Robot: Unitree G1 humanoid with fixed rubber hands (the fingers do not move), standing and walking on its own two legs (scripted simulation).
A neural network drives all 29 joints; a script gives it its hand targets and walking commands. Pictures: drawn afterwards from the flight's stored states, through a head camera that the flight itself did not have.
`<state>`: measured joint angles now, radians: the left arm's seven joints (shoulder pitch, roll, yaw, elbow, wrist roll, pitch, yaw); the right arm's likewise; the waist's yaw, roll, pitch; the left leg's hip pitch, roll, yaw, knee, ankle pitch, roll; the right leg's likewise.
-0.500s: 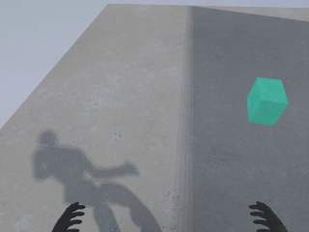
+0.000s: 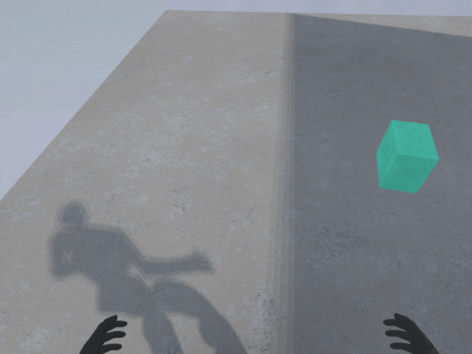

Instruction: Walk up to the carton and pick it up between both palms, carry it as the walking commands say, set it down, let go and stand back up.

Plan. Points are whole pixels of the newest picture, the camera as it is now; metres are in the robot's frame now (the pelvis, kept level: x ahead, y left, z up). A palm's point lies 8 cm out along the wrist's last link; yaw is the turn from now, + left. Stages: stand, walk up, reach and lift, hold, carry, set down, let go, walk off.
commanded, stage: stand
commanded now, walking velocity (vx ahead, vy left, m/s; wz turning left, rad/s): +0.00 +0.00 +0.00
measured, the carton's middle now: (403, 156) +1.20 -0.86 -0.62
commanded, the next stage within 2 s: walk up in 1.28 s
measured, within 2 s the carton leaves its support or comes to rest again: neither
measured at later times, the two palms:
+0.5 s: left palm out of the picture +0.11 +0.27 -0.08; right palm out of the picture +0.11 -0.29 -0.08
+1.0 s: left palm out of the picture +0.08 +0.27 -0.08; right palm out of the picture +0.09 -0.30 -0.08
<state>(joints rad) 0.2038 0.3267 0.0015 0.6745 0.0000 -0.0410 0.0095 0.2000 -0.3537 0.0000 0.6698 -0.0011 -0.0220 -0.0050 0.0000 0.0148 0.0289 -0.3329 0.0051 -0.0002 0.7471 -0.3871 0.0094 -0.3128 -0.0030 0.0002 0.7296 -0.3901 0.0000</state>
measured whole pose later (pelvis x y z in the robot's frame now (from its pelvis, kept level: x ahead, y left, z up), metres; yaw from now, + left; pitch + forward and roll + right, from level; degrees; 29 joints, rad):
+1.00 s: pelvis -0.03 -0.01 +0.01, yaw +0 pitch -2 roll +0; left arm 0.20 0.33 0.00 0.80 0.00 -0.05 0.00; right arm 0.20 -0.36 0.00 0.79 0.00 -0.02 0.00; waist 0.00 0.01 0.03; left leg -0.32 0.01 0.00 0.63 -0.28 0.00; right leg -0.31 0.00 0.00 0.64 -0.30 0.00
